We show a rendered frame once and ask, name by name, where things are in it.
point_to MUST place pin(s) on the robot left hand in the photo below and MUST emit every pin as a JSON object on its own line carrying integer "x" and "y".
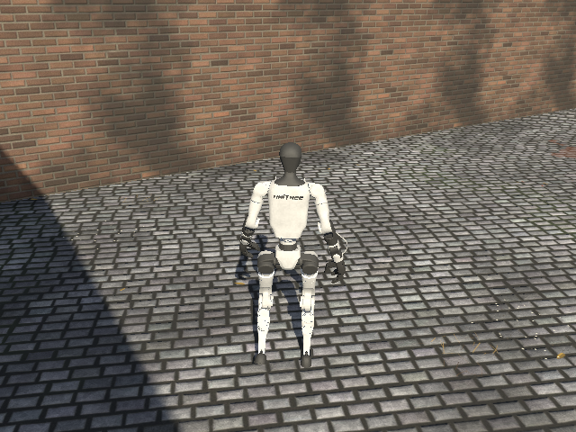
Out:
{"x": 243, "y": 248}

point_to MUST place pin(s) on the robot right foot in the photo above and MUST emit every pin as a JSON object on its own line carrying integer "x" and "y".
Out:
{"x": 306, "y": 359}

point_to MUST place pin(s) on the left robot upper arm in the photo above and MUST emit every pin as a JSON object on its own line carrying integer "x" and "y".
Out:
{"x": 256, "y": 202}

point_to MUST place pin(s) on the robot foot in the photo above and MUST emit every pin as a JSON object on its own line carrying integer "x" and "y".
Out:
{"x": 260, "y": 359}
{"x": 306, "y": 359}

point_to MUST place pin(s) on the left robot forearm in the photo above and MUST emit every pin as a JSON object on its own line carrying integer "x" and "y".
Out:
{"x": 246, "y": 234}

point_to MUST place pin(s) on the robot left foot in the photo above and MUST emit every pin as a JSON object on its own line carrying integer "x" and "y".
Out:
{"x": 260, "y": 359}

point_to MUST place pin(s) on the robot right hand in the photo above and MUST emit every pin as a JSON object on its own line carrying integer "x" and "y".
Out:
{"x": 339, "y": 271}

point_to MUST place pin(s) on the right robot upper arm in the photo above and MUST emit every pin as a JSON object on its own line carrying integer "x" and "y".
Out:
{"x": 322, "y": 207}

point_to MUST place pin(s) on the right robot forearm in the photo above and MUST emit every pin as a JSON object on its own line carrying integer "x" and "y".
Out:
{"x": 333, "y": 245}

